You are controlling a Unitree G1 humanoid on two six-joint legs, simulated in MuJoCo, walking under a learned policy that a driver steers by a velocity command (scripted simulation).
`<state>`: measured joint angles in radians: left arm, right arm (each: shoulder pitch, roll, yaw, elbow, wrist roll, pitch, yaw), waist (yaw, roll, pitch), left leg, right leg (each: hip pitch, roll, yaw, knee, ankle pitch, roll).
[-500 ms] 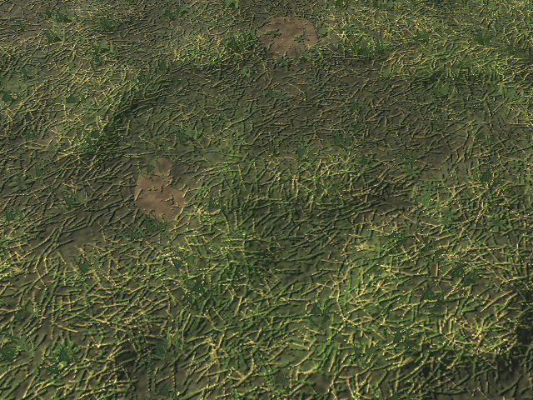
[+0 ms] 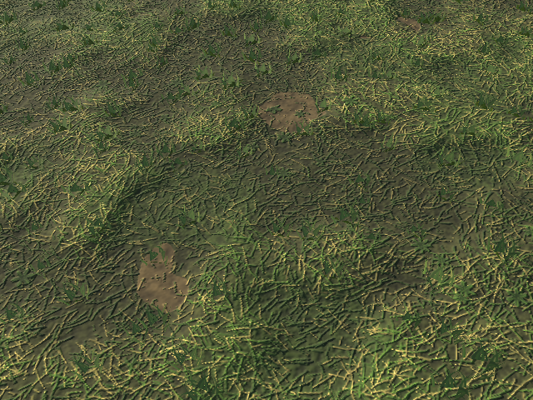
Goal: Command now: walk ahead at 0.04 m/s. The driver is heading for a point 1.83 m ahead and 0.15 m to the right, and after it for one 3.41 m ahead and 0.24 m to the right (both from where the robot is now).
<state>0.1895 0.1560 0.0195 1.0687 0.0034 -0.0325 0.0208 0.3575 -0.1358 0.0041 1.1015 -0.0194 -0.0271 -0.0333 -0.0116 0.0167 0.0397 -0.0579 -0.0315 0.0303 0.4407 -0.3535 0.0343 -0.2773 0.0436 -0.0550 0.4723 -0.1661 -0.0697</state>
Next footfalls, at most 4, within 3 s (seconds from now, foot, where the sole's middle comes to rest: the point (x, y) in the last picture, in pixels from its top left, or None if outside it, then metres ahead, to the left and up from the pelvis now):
1.00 right None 0.18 -0.13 -0.77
1.54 left None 0.51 0.04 -0.77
2.10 right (328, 291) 0.82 -0.13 -0.77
2.62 left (268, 220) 1.09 0.03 -0.77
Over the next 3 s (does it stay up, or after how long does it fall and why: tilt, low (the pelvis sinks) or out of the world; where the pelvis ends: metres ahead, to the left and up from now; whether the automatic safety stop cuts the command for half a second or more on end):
stays up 0.98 -0.03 0.00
